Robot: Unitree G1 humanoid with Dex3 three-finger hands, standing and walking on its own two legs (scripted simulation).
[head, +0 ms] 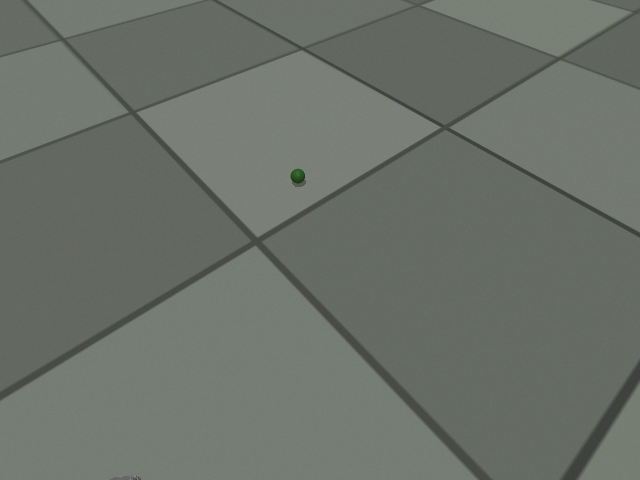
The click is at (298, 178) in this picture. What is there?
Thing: free ball
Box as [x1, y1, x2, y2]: [291, 169, 304, 182]
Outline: 295,169 291,173 291,178 294,182 300,182 304,178 304,173 300,169
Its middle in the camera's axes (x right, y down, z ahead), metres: -0.09 -0.28 +1.83
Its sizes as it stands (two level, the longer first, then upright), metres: 0.069 0.069 0.069
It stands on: the floor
